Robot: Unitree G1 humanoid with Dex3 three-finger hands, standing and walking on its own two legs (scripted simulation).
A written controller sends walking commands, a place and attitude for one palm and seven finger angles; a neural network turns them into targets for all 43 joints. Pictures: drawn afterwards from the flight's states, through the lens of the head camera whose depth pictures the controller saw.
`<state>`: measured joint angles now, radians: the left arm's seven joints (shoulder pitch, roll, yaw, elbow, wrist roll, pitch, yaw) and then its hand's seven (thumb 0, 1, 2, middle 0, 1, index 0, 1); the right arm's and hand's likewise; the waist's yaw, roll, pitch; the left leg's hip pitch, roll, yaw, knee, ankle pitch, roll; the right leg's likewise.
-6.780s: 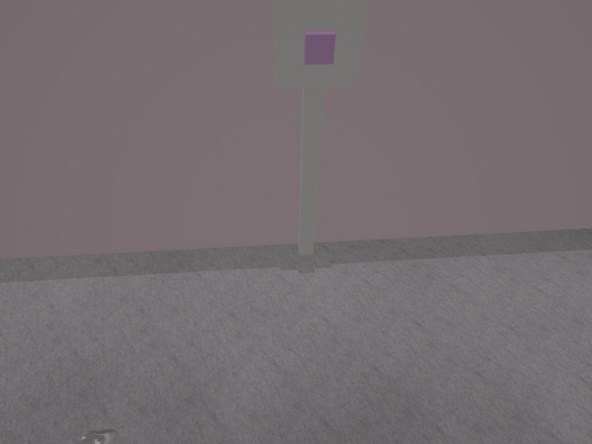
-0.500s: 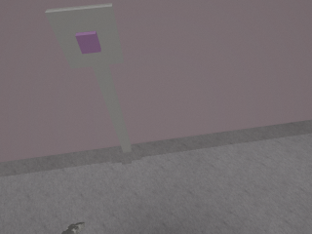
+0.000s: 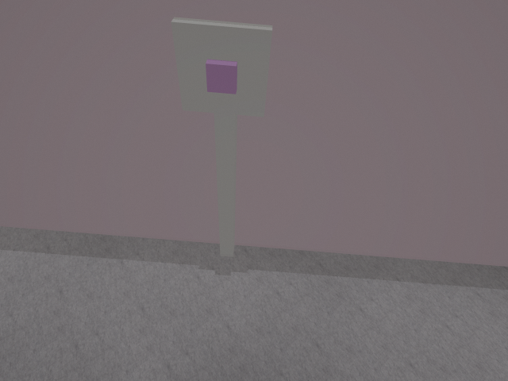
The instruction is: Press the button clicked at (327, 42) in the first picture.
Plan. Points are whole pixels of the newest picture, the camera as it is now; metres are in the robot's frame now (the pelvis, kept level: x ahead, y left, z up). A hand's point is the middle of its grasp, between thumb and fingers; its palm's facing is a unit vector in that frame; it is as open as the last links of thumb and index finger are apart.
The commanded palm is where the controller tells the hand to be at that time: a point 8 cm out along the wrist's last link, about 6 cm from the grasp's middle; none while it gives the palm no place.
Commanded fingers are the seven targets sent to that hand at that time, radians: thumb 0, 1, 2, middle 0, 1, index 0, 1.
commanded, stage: take the last steps up to it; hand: left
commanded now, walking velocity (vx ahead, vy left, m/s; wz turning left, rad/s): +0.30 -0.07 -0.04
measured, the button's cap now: (222, 76) +0.73 +0.16 +0.12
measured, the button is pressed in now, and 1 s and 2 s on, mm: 0 0 0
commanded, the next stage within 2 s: come to a stop and stand still in 0.50 s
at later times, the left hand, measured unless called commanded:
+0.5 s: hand (201, 324) +0.26 +0.13 -0.16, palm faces +0.01 -0.98 -0.21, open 7.3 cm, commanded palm none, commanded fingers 0.00 0.90 0.90 -0.20 -0.30 -0.20 -0.30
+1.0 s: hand (196, 336) +0.24 +0.13 -0.17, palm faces +0.05 -0.98 -0.20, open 7.3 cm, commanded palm none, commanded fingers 0.00 0.90 0.90 -0.20 -0.30 -0.20 -0.30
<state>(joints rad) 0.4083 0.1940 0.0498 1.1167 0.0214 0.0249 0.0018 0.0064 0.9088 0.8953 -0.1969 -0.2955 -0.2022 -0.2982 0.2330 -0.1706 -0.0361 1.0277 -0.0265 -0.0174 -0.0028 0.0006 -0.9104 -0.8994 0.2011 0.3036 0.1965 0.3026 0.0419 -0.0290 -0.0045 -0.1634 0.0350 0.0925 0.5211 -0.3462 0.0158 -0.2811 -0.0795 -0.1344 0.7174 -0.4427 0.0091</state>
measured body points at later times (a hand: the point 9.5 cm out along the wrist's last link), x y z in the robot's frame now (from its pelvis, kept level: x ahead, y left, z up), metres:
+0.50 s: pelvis +0.15 -0.05 -0.01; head +0.17 -0.07 +0.44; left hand +0.26 +0.18 -0.15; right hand +0.07 -0.27 -0.17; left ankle +0.04 +0.09 -0.64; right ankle +0.22 -0.14 -0.73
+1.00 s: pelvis +0.22 -0.05 +0.00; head +0.26 -0.05 +0.45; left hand +0.24 +0.18 -0.16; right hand +0.32 -0.27 -0.15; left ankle +0.29 +0.07 -0.73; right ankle +0.18 -0.17 -0.69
